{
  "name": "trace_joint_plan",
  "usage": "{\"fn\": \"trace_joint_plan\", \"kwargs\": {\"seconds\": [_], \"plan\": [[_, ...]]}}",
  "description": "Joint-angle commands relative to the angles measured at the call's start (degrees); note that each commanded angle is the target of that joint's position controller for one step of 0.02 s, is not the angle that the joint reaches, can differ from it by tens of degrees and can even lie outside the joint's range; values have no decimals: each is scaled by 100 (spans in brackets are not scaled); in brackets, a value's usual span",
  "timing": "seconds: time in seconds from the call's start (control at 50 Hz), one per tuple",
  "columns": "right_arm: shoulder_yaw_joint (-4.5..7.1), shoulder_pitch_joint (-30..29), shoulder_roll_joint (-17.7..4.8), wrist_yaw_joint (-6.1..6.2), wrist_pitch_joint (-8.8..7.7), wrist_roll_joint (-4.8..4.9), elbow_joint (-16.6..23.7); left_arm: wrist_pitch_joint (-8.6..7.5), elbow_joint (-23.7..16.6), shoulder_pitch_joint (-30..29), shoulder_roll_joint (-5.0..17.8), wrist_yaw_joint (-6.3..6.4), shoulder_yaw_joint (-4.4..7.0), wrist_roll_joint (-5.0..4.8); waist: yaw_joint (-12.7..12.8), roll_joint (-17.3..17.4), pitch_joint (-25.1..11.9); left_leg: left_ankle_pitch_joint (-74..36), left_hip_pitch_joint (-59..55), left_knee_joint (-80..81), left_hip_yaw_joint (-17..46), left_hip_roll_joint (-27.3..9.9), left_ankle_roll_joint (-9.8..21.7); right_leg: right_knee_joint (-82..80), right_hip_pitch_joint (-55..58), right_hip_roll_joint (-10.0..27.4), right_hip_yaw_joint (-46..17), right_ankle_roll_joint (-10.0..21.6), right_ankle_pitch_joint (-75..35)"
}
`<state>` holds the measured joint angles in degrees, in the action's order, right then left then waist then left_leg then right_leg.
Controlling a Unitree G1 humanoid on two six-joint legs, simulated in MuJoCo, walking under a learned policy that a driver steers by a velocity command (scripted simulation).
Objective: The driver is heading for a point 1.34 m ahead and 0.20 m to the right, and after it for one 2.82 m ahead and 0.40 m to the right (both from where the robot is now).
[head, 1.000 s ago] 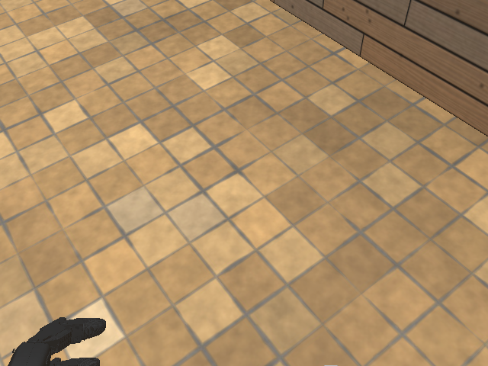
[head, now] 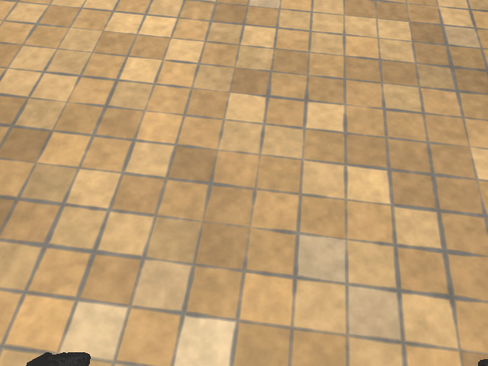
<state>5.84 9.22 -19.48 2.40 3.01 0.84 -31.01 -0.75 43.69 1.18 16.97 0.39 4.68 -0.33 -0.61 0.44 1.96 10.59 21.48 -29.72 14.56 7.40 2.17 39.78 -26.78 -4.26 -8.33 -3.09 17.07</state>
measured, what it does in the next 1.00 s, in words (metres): walks ahead: right foot, then left foot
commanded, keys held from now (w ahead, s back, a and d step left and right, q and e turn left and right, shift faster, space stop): shift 0.16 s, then w+shift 0.84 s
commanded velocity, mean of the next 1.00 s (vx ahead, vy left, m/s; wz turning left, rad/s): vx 0.61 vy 0.00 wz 0.18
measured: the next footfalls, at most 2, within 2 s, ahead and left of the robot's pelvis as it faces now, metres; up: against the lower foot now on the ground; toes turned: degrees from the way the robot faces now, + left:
right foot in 0.08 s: +0.09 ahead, -0.14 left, +0.00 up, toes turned +10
left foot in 0.48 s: +0.04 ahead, +0.12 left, +0.00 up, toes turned +8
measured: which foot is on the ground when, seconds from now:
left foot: down 0.00-0.08, up 0.10-0.46, down 0.48-0.92, up 0.94-1.00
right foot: up 0.00-0.06, down 0.08-0.46, up 0.48-0.88, down 0.90-1.00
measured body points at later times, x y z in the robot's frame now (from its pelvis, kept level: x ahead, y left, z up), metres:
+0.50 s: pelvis +0.07 +0.01 +0.00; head +0.08 +0.01 +0.45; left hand +0.09 +0.29 -0.12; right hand +0.26 -0.23 -0.09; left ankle +0.01 +0.12 -0.74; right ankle +0.05 -0.14 -0.73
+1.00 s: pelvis +0.40 -0.01 -0.03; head +0.44 -0.01 +0.42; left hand +0.53 +0.27 -0.12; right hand +0.45 -0.27 -0.15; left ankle +0.17 +0.13 -0.62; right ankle +0.50 -0.09 -0.74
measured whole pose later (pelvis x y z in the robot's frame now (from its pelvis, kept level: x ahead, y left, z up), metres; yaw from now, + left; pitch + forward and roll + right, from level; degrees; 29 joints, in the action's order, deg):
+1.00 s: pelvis +0.40 -0.01 -0.03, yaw +8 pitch +2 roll -1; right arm 0.6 23.7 -15.8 0.1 -5.2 2.3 -46.4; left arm -5.2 39.5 8.1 16.3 -2.6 1.8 -0.4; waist -1.3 1.6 3.0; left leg 22.7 13.7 -72.0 5.9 -3.5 3.3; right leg 37.9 -29.1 -1.6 3.7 2.8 11.2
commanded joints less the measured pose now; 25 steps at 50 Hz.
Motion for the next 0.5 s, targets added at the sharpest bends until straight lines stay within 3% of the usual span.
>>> {"fn": "trace_joint_plan", "kwargs": {"seconds": [0.02,0.06,0.08,0.1,0.12,0.14,0.16,0.18,0.2,0.24,0.3,0.38,0.42,0.44,0.46,0.48,0.5], "plan": [[182,-56,-772,-28,-39,-17,451,-141,-325,88,544,-58,131,19,-50,1085,-1099,-1337,-1062,380,1527,-1400,776,-555,433,101,173,109,-93],[100,-120,-647,-54,-21,12,454,-169,-264,373,579,-97,162,58,102,897,-1012,-885,-687,87,1415,-1125,559,-1603,1287,304,259,303,-996],[18,103,-423,-67,-21,-47,438,-151,-333,388,837,-77,209,145,-20,204,-1025,367,-278,-555,1041,-727,318,-1930,1749,1118,-552,602,-1266],[-40,414,-280,-76,-59,-59,505,-84,-387,226,1253,-31,265,233,-359,-1357,-743,2381,629,-1667,5,272,-53,-2207,1952,2100,-1749,1396,-2407],[96,261,-764,-81,-148,-132,533,-105,-401,365,1124,-26,259,295,-159,-1587,-686,2748,1070,-3085,-228,42,-355,-2396,1630,2778,-2742,2166,-2253],[193,215,-1059,-85,-164,-79,379,-114,-498,241,882,3,190,215,-118,-966,-608,2309,1037,-3680,-157,-162,-433,-2271,1489,2525,-2238,2071,-1881],[185,169,-970,-88,-130,-75,266,-83,-506,98,709,39,134,113,-139,-657,-505,1946,981,-3860,-217,-211,-522,-2175,1417,2088,-1621,1757,-1587],[87,236,-693,-96,-97,-109,205,-67,-463,300,612,65,78,17,-51,-566,-651,1540,1136,-3873,-385,-276,-564,-2342,1655,1781,-1366,1512,-168],[-19,315,-435,-151,-115,-103,204,-57,-361,574,691,85,75,-54,31,-769,-641,1282,1357,-3826,-610,-316,-588,-2536,1855,1634,-1368,1434,962],[-117,146,-310,-255,-224,-32,234,-55,-279,1024,831,98,101,-49,271,-1094,-472,1149,1474,-3320,-1146,-466,-550,-2870,1940,1535,-1277,1344,1916],[-205,-315,-177,-251,-441,-21,327,-141,-267,1390,927,114,114,-41,487,-1026,-285,1142,1111,-2014,-1370,-714,-406,-3008,1878,1641,-1217,1401,1720],[-241,9,-108,-241,-672,65,117,-213,-312,1351,1038,22,102,-125,316,-1192,-101,1217,-242,-394,-1657,-624,-170,-2940,1111,1626,-871,1439,1321],[-265,320,-12,-245,-745,84,-49,-194,-351,1278,975,-36,57,-180,94,-876,0,405,-970,648,-1858,-595,9,-2565,661,1554,-695,1396,1291],[-250,589,-22,-230,-757,89,-171,-212,-392,1264,839,-62,3,-163,-46,-673,-92,272,-1605,757,-1879,-581,83,-2239,247,1446,-579,1303,1235],[-210,1207,-103,-205,-772,115,-325,-273,-521,1038,512,-104,-113,-114,-352,-483,-361,444,-2600,684,-1496,-913,188,-1532,-503,1239,-348,1094,1135],[-117,2088,-483,-166,-777,41,-467,-381,-774,615,-59,-167,-294,-41,-741,619,-632,1482,-3554,1195,109,-2039,478,514,-1630,679,386,683,949],[77,2135,-1119,-243,-773,-13,-483,-566,-1105,527,36,-194,-295,-194,-645,1414,-415,2966,-3786,1661,2173,-3092,1333,1624,-3261,542,708,613,961]]}}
